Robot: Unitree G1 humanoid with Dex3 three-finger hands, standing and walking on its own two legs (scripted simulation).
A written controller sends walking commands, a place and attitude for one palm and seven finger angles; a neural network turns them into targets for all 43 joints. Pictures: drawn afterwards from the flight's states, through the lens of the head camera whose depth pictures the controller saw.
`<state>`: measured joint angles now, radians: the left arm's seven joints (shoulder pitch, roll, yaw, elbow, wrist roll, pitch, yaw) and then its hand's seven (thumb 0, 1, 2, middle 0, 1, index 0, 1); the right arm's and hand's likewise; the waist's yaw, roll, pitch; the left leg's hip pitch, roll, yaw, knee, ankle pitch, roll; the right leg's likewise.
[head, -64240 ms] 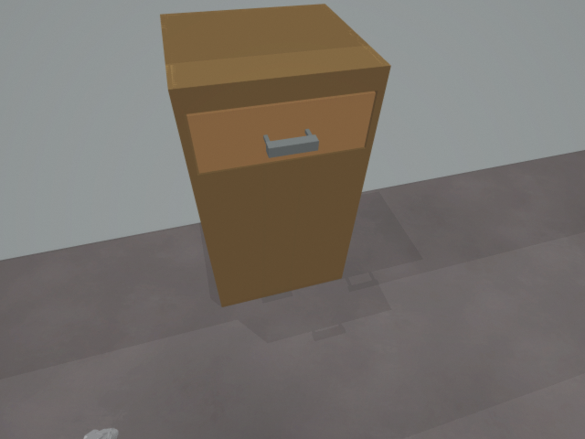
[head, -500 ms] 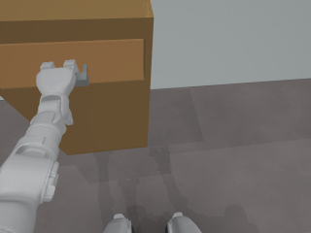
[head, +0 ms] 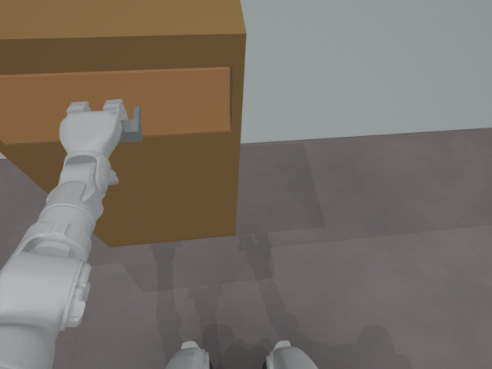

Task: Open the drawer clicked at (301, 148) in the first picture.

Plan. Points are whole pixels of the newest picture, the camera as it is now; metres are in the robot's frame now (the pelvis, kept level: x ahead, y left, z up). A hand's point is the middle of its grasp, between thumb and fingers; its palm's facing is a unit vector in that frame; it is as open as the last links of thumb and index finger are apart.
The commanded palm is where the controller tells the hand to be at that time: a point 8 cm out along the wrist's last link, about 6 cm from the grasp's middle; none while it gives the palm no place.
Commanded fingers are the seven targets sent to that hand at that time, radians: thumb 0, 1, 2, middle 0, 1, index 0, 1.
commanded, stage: close the thumb around the handle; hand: left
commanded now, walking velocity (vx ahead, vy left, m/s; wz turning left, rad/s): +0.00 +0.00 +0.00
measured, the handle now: (105, 122) +0.54 +0.22 +0.03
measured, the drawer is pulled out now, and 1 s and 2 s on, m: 0.00 0.03 0.15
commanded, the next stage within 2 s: pull the drawer open in 0.42 s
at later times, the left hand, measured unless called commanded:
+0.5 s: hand (104, 151) +0.49 +0.23 +0.01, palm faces -0.06 -0.01 -1.00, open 6.0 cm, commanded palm +0.47 +0.22 +0.06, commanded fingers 0.00 0.90 0.90 -0.40 -1.35 -0.40 -1.35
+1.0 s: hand (103, 166) +0.46 +0.22 +0.01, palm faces -0.04 -0.04 -1.00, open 6.0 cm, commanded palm +0.42 +0.22 +0.06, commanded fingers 0.00 0.90 0.90 -0.40 -1.35 -0.40 -1.35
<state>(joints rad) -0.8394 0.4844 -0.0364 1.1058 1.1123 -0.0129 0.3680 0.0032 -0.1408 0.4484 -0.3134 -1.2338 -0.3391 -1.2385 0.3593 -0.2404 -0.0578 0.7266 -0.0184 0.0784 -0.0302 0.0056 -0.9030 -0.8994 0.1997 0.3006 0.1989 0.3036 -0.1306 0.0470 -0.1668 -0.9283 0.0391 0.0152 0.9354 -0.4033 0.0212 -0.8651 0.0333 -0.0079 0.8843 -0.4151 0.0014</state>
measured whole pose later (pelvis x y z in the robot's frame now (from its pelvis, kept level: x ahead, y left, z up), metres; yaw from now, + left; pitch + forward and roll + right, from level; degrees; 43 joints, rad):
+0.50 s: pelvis +0.01 +0.00 +0.00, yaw +0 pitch +22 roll -2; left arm -0.79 0.49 -0.03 1.07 1.11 -0.04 0.36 0.00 0.65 0.80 -0.33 -1.34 -0.37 -1.35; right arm 0.35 -0.24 -0.06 0.72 -0.02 0.09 -0.03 0.01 -0.90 -0.90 0.20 0.30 0.20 0.30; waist -0.12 0.05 -0.17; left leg -0.90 0.04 0.02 0.92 -0.41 0.02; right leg -0.84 0.04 0.00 0.87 -0.43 0.00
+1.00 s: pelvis +0.03 +0.00 +0.02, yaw -1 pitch +19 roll -2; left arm -0.54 0.41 -0.03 0.84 1.09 0.00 0.38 0.02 0.68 0.78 -0.27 -1.35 -0.36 -1.35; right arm 0.32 -0.23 -0.07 0.69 0.00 0.11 -0.02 0.01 -0.90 -0.90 0.20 0.30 0.20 0.30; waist -0.08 0.04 -0.18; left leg -0.76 0.04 0.05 0.84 -0.42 0.02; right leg -0.71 0.04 0.03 0.79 -0.42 0.01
